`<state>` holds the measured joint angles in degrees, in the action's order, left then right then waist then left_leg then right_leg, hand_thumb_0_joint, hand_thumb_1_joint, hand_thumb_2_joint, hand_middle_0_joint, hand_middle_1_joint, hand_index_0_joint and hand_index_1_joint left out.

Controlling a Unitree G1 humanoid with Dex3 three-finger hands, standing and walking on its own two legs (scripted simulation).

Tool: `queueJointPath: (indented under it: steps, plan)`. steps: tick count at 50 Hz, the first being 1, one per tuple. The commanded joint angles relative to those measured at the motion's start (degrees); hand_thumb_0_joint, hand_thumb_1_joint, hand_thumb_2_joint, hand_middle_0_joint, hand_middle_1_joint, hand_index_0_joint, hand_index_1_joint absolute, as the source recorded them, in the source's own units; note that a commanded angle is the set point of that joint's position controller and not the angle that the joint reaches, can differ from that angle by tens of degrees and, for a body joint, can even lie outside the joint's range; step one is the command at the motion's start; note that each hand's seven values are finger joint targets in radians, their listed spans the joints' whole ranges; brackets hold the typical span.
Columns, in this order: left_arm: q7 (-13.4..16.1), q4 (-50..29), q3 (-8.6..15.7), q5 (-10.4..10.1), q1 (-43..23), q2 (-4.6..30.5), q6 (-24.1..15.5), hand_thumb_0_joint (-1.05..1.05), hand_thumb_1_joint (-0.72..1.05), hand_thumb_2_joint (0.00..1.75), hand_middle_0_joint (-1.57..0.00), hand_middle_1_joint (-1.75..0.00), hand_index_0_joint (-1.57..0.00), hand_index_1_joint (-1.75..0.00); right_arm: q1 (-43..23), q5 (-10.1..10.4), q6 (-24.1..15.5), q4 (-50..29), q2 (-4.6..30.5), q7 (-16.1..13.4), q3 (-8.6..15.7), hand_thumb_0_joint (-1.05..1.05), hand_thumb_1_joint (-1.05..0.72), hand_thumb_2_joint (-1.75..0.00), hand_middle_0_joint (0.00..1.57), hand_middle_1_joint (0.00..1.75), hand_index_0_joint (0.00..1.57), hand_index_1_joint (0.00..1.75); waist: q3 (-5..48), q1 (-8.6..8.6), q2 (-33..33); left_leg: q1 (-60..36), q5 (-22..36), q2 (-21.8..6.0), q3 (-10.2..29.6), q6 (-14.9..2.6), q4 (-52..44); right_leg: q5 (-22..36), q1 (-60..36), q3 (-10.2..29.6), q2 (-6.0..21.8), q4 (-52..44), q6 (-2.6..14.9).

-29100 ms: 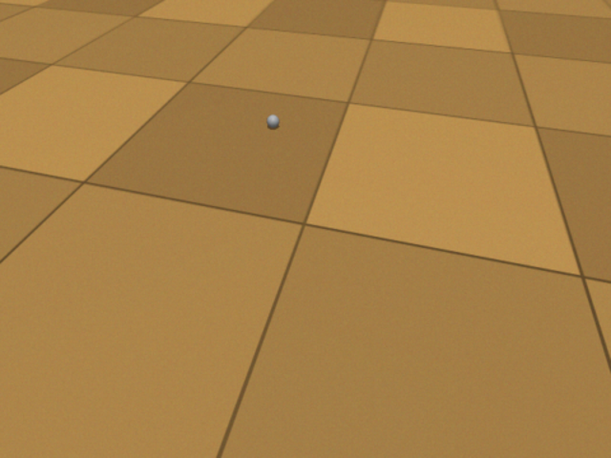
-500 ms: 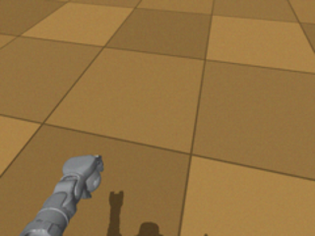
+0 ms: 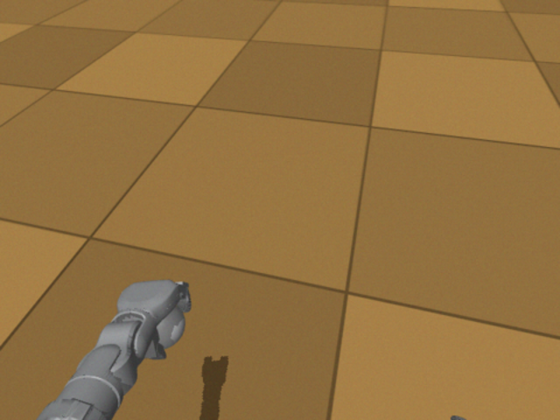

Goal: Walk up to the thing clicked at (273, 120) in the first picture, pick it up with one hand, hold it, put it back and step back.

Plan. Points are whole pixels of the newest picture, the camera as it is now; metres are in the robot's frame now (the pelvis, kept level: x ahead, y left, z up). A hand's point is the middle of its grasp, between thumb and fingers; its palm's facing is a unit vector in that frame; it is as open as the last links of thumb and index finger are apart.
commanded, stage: hold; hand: left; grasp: from above
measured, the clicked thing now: (161, 325) +0.31 +0.23 -0.08
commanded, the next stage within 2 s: crouch in 1.32 s
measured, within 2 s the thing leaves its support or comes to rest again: neither
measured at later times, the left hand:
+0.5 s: hand (157, 337) +0.27 +0.21 -0.04, palm faces -0.46 -0.07 -0.88, open 10.0 cm
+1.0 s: hand (158, 333) +0.27 +0.21 -0.02, palm faces -0.47 -0.07 -0.88, open 9.9 cm
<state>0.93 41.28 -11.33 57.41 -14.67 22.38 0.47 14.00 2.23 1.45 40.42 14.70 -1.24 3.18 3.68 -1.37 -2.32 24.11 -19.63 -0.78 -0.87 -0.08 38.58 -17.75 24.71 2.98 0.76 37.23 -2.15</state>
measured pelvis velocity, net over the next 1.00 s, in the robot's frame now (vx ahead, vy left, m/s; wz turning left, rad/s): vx -0.01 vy -0.01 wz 0.00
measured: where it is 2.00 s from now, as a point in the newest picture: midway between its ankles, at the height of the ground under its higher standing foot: outside the picture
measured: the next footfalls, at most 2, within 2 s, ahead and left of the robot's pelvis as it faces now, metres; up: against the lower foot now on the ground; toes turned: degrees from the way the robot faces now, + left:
none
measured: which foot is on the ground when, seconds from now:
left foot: down 0.00-1.00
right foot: down 0.00-1.00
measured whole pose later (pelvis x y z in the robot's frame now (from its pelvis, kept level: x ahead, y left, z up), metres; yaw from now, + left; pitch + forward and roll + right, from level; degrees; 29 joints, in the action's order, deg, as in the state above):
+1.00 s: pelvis -0.01 -0.01 +0.01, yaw +0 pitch +1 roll +1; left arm -3.9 36.0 -11.4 56.1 -12.8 22.7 -0.7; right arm 11.0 3.3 1.9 38.9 14.6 -2.9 1.8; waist 0.6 -0.1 -3.0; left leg 15.8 -14.4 -0.9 -1.1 0.7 29.6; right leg -13.7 17.6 3.2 0.7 30.5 -1.3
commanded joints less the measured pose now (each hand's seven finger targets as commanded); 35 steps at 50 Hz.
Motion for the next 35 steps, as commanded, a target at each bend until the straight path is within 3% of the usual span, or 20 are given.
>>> queueJointPath:
  steps: [1, 15, 17, 20, 21, 23, 25, 28, 35]
  plan:
    - [2.5, -12.8, 6.3, 0.0, -18.8, 12.3, -0.2, 0.0, 0.55, 1.0, -0.87, -0.98, -0.91, -0.95, -2.4, 0.5, -1.7, -7.3, 8.3, -0.8, 2.3, 0.0, -0.9, -0.9, 0.2, 0.3, 0.2, 0.3, 14.3, 0.51, 0.9, -8.6, 17.5, 1.8, -0.1, -0.1, -5.8, 14.5, -6.2, -2.5, -2.6, -5.3, 2.48]
    - [1.0, -15.8, 6.6, -0.1, -19.9, 13.0, -0.7, 0.0, 0.56, 0.99, -0.85, -1.03, -0.9, -0.98, -4.6, 0.7, -1.6, -8.6, 8.3, -1.0, 1.9, 0.0, -0.9, -0.9, 0.2, 0.3, 0.2, 0.3, 12.9, 0.93, 0.1, -10.5, 13.4, 1.7, -0.2, -0.18, -9.1, 10.3, -7.2, -2.3, -2.6, -8.0, 2.62]
    - [0.9, -15.8, 6.3, -0.2, -20.1, 12.6, -0.8, 0.0, 0.55, 0.97, -0.84, -1.03, -0.89, -0.98, -4.8, 0.7, -1.7, -8.6, 8.2, -1.1, 1.6, 0.0, -0.9, -0.9, 0.2, 0.3, 0.2, 0.3, 11.8, 0.38, 0.6, -10.2, 11.8, 1.7, -0.2, -0.33, -9.5, 9.0, -7.1, -2.1, -2.5, -8.6, 2.47]
    - [0.8, -15.6, 6.8, -0.4, -19.5, 13.0, -0.6, 0.0, 0.56, 0.97, -0.86, -1.02, -0.9, -0.97, -5.5, 0.8, -1.8, -8.7, 8.2, -1.3, 1.7, 0.0, -0.9, -0.9, 0.2, 0.3, 0.2, 0.3, 12.0, 1.18, 0.0, -11.2, 12.3, 1.7, -0.2, -0.13, -10.0, 9.1, -7.2, -2.3, -2.5, -8.9, 2.59]
    - [0.6, -15.3, 6.2, -0.3, -19.4, 12.2, -0.6, 0.0, 0.55, 0.97, -0.84, -1.03, -0.89, -0.98, -5.2, 0.8, -1.8, -8.8, 8.1, -1.2, 1.5, 0.0, -0.9, -0.9, 0.2, 0.3, 0.2, 0.3, 11.7, 0.17, 1.8, -10.9, 11.8, 1.6, -0.2, -0.48, -10.0, 9.0, -7.5, -2.1, -2.5, -9.1, 2.36]
    - [0.6, -15.8, 6.9, -0.7, -19.0, 13.2, -0.7, 0.0, 0.56, 0.98, -0.85, -1.03, -0.9, -0.98, -6.1, 0.9, -1.9, -8.9, 8.0, -1.3, 1.4, 0.0, -0.9, -0.9, 0.2, 0.3, 0.2, 0.3, 10.8, 1.3, -0.1, -10.8, 11.2, 1.8, -0.4, -0.29, -10.6, 8.2, -7.7, -2.1, -2.4, -9.7, 2.49]
    - [0.3, -15.3, 6.2, -0.6, -18.7, 12.3, -0.9, 0.0, 0.53, 0.97, -0.84, -1.02, -0.88, -0.97, -6.2, 0.9, -2.0, -8.9, 8.0, -1.4, 1.3, 0.0, -0.91, -0.9, 0.2, 0.3, 0.2, 0.3, 9.9, 0.73, 1.5, -10.8, 9.7, 1.7, -0.2, -0.35, -11.1, 6.7, -7.4, -2.1, -2.4, -10.1, 2.42]
    - [0.0, -17.5, 6.9, -0.7, -19.2, 13.2, -1.0, 0.0, 0.54, 0.96, -0.83, -1.02, -0.88, -0.97, -6.6, 1.0, -2.1, -9.1, 8.0, -1.5, 1.3, 0.0, -0.91, -0.9, 0.2, 0.3, 0.2, 0.3, 11.7, 1.32, 0.9, -11.8, 10.8, 1.9, -0.6, -0.48, -11.2, 7.7, -8.4, -1.9, -2.2, -10.4, 2.36]
    - [-0.5, -17.4, 6.9, -0.9, -19.6, 13.2, -1.2, 0.0, 0.53, 0.95, -0.84, -1.01, -0.88, -0.96, -7.5, 1.1, -2.2, -9.1, 7.6, -1.8, 0.9, 0.0, -0.91, -0.9, 0.2, 0.3, 0.2, 0.3, 9.8, 1.42, 1.4, -11.9, 9.7, 1.8, -0.4, -0.45, -12.2, 6.5, -8.6, -1.9, -2.2, -11.5, 2.32]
